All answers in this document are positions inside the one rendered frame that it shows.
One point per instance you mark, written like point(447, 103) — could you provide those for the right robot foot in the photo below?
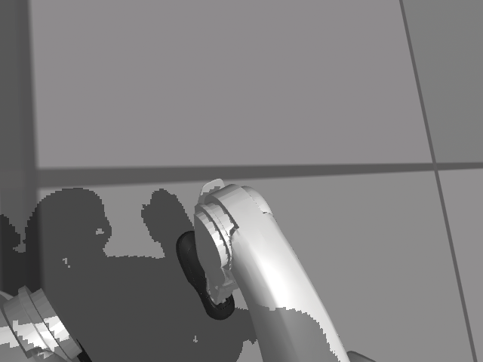
point(195, 274)

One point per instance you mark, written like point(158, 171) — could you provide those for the left robot foot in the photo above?
point(83, 356)

